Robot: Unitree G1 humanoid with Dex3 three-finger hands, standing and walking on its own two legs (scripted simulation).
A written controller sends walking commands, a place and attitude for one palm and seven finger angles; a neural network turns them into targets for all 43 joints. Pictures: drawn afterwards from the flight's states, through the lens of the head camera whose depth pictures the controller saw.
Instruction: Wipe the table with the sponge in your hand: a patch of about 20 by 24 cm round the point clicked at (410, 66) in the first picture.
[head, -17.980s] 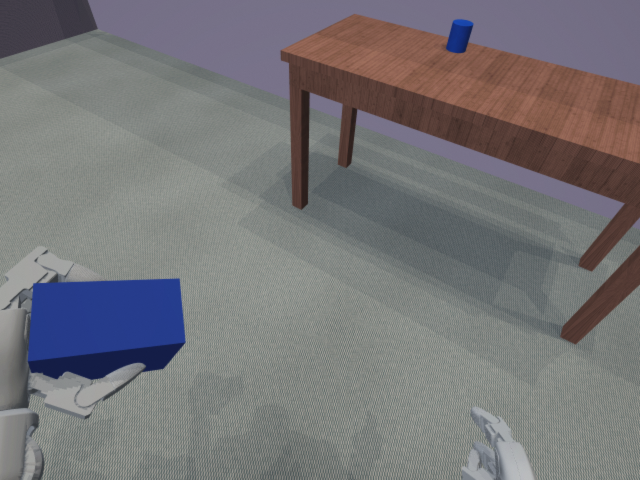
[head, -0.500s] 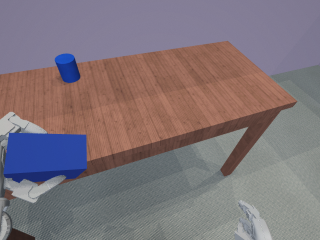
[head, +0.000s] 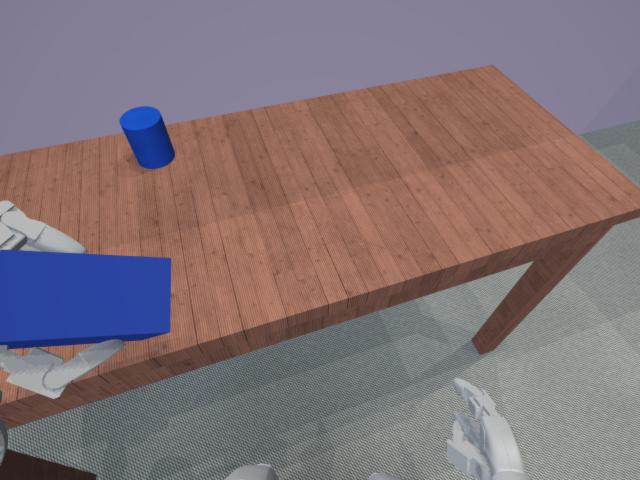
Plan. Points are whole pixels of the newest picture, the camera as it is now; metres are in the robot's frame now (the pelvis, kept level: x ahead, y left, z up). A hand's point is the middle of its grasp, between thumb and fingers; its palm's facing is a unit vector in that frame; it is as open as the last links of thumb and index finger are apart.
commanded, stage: shuffle to correct the standing spot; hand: left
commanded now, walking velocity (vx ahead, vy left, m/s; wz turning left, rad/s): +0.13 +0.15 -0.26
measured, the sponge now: (109, 303) +0.24 +0.20 +0.17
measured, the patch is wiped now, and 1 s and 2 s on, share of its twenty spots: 0.00 0.00 0.00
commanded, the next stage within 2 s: come to a stop and stand still in 0.16 s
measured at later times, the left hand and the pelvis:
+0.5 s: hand (44, 236) +0.28 +0.27 +0.20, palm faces +0.29 -0.85 -0.44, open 10.6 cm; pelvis +0.04 +0.05 +0.01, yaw -3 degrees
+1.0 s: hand (14, 279) +0.25 +0.29 +0.17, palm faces +0.19 -0.90 -0.38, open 10.6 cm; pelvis +0.01 +0.09 +0.02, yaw -5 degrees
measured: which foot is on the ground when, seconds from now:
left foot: down 0.00-0.02, up 0.04-0.30, down 0.32-1.00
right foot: up 0.00-0.00, down 0.02-1.00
